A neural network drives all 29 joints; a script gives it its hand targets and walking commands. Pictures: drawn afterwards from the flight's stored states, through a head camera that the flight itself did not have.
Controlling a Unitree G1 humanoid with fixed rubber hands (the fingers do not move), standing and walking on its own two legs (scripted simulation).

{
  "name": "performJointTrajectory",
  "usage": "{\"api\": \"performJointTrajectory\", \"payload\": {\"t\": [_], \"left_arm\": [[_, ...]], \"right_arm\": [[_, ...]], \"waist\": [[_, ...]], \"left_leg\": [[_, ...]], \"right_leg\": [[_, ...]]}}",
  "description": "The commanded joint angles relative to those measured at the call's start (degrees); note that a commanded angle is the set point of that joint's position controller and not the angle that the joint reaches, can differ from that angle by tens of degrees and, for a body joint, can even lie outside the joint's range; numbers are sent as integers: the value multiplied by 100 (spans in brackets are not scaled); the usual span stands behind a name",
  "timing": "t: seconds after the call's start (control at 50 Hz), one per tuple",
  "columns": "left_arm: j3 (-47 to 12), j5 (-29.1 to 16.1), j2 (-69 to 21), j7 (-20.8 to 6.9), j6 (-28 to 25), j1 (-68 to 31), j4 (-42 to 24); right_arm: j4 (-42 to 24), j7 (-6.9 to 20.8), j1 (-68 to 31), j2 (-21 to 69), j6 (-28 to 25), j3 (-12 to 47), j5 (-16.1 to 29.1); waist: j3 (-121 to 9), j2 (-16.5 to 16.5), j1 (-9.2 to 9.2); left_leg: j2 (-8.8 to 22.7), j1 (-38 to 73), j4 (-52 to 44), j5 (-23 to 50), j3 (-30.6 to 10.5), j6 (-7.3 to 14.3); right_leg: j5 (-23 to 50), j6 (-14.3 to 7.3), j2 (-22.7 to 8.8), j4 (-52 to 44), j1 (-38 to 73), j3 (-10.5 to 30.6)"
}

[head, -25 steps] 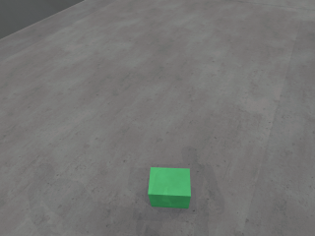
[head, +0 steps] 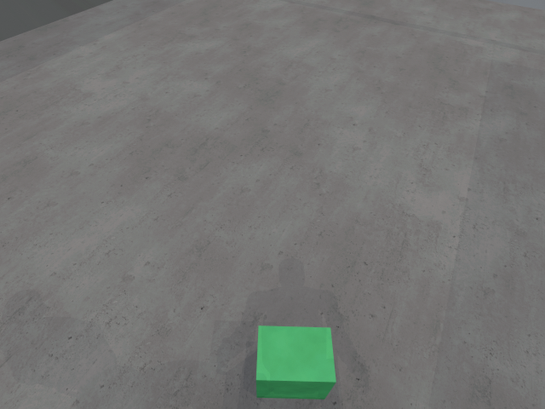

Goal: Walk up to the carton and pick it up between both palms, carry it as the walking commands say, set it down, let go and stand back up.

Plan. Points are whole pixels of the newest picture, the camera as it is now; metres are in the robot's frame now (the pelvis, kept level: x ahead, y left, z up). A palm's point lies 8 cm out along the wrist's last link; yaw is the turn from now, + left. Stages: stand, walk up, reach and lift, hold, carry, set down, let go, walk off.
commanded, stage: walk up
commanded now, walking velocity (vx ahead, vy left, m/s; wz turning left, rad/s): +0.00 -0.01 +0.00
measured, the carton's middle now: (292, 363) +0.39 -0.07 -0.67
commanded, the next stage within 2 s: stand in 0.72 s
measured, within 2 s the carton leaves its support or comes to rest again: neither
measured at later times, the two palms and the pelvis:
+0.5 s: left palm out of the picture +0.06 +0.21 -0.15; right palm out of the picture +0.02 -0.26 -0.15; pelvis +0.01 -0.02 -0.01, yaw +0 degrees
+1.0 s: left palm out of the picture +0.02 +0.22 -0.15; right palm out of the picture +0.02 -0.25 -0.15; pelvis +0.02 -0.01 -0.01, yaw -1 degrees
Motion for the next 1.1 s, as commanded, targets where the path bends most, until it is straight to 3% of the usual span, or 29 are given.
{"api": "performJointTrajectory", "payload": {"t": [0.0, 0.02, 0.04, 0.06, 0.08, 0.1, 0.12, 0.16, 0.18, 0.2, 0.28, 0.34, 0.38, 0.42, 0.44, 0.48, 0.5, 0.58, 0.64, 0.66, 0.76, 0.78, 0.82, 0.84, 0.9, 0.98, 1.02, 1.06, 1.08], "left_arm": [[-171, 37, 3, 152, -207, 193, -199], [-183, 33, 88, 206, -282, 539, -145], [-64, 119, 350, 260, -362, 851, -3], [71, 89, 737, 299, -390, 1089, 78], [92, 57, 897, 288, -351, 1067, 115], [36, 103, 970, 289, -331, 999, 107], [-40, 129, 711, 306, -324, 788, 133], [-40, 112, 511, 342, -261, 364, 81], [-71, 130, 441, 351, -271, 323, 93], [-50, 132, 482, 348, -268, 335, 108], [-56, 174, 517, 347, -203, 126, 136], [6, 222, 579, 309, -128, 53, 153], [32, 190, 527, 320, -69, 5, 113], [-58, 139, 222, 280, -60, 275, 123], [-136, 134, -61, 261, -69, 450, 171], [-88, 153, -1, 257, -29, 360, 123], [-18, 150, -4, 254, -41, 554, 163], [-58, 175, 68, 257, -210, 863, 426], [-134, 175, -1, 286, -205, 838, 415], [-134, 172, 70, 289, -214, 854, 425], [-133, 186, 96, 306, -227, 936, 426], [-151, 204, 145, 312, -217, 981, 446], [-143, 174, 172, 336, -217, 1021, 450], [-172, 180, 110, 329, -207, 1044, 456], [-143, 186, 151, 338, -210, 1017, 386], [-121, 169, 157, 331, -195, 1004, 330], [-147, 184, 93, 320, -193, 1022, 334], [-150, 164, 115, 332, -193, 984, 326], [-125, 133, 188, 316, -184, 980, 299]], "right_arm": [[490, -154, 124, -566, 92, -319, -149], [452, -160, 290, -496, 100, -291, -108], [518, -154, 384, -223, 92, -166, -84], [321, -181, 515, -92, 92, -97, -25], [204, -215, 506, -44, 157, -120, 30], [112, -210, 580, -133, 273, -192, 50], [119, -201, 474, -181, 340, -275, 10], [143, -161, 195, -140, 406, -179, -27], [227, -131, 135, -114, 429, -169, -34], [242, -124, 151, -121, 432, -192, -13], [349, -162, -5, -107, 531, -179, -73], [382, -105, -105, -100, 565, -151, -117], [558, -119, 61, -16, 466, -92, -109], [614, -174, 79, -198, 321, -119, -130], [580, -187, -108, -302, 250, -111, -138], [527, -150, -482, -526, 244, -183, -135], [576, -135, -467, -383, 244, -145, -139], [640, -157, -248, -139, 111, -105, -83], [623, -142, -284, -276, 122, -151, -66], [629, -147, -111, -224, 125, -115, -70], [609, -137, -234, -226, 88, -102, -105], [567, -144, -176, -220, 103, -112, -104], [571, -157, -81, -208, 119, -95, -115], [594, -157, -95, -130, 119, -62, -117], [509, -135, -140, -219, 137, -88, -129], [520, -145, -27, -101, 151, -71, -129], [502, -127, -91, -132, 155, -97, -134], [583, -137, -8, -94, 172, -63, -135], [526, -130, -109, -287, 151, -111, -124]], "waist": [[-152, 1250, 111], [-664, 1021, 194], [-1238, 544, 312], [-1737, -688, 377], [-1716, -1334, 371], [-1533, -1369, 366], [-1023, -1086, 310], [-535, -1114, 285], [-607, -1092, 254], [-774, -1418, 276], [-343, -846, 181], [178, -960, 53], [59, -688, -57], [7, 16, 2], [131, 890, 85], [511, 1180, 279], [714, 895, 396], [-91, 240, 319], [187, 467, 342], [110, 90, 338], [-155, 551, 349], [-93, 185, 346], [-70, 52, 344], [-53, 303, 299], [-18, -15, 368], [21, -54, 306], [194, 188, 298], [133, -162, 300], [10, 173, 301]], "left_leg": [[548, 644, 189, 5507, -109, 514], [323, 745, 580, 4987, 64, 389], [168, 327, 874, 3678, 3, 235], [9, -428, 1221, 1462, -14, 104], [-277, -1113, 1454, -1415, -160, 136], [-276, -1125, 1763, -2181, -519, 147], [-250, -1176, 1955, -2008, -616, 103], [-203, -1232, 1807, -1570, -541, 46], [-267, -1107, 1751, -1459, -545, 47], [-315, -1087, 1678, -1374, -469, -12], [-322, -908, 1744, -1132, -246, -90], [-279, -559, 1212, -471, -124, 7], [-277, -209, 228, 333, 41, 67], [225, -183, -595, 58, -501, 139], [546, -459, -1138, -348, -1109, 252], [638, -1376, -1470, -1218, -1413, 413], [524, -1707, -1429, -1182, -1282, 390], [165, -739, -713, -150, -496, 300], [249, -758, -791, -58, -651, 333], [242, -714, -783, 58, -631, 303], [248, -522, -562, 322, -454, 234], [176, -498, -528, 345, -397, 213], [180, -559, -456, 378, -436, 193], [132, -428, -447, 503, -437, 187], [181, -632, -490, 291, -457, 156], [128, -554, -452, 183, -385, 137], [138, -651, -528, 136, -421, 122], [150, -549, -534, 184, -463, 136], [210, -469, -504, 201, -513, 171]], "right_leg": [[864, -17, 529, -2272, 591, -443], [1599, -80, 402, -3038, 1227, -573], [3110, -242, -134, -2882, 2120, -240], [5849, -436, -1031, -2185, 3003, 419], [7525, -836, -1662, -2049, 3456, 1074], [7414, -909, -1798, -2204, 3141, 1192], [6599, -1061, -1609, -2355, 2685, 994], [5475, -1073, -1316, -2704, 2400, 752], [5544, -987, -1171, -2697, 2362, 703], [5359, -975, -1104, -2713, 2327, 554], [3058, -1136, -1112, -3245, 1429, 719], [345, -965, -864, -3606, 525, 657], [-465, -806, -659, -3461, 553, 565], [-427, -544, -356, -2986, 583, 392], [63, -390, -20, -2640, 655, 147], [295, -273, 292, -2480, 1246, -69], [528, -236, 260, -2458, 1658, -5], [988, -311, -17, -2812, 1599, 53], [1025, -263, -14, -2803, 1458, 83], [1082, -274, -40, -2797, 1492, 103], [1202, -291, -112, -2780, 1484, 236], [1289, -275, -124, -2780, 1383, 225], [1322, -338, -169, -2808, 1450, 331], [1266, -346, -157, -2833, 1309, 368], [1100, -318, -152, -2858, 1381, 302], [951, -373, -227, -2949, 1188, 485], [715, -344, -196, -2984, 1082, 434], [660, -357, -183, -2936, 1092, 437], [917, -334, -135, -2977, 1192, 422]]}}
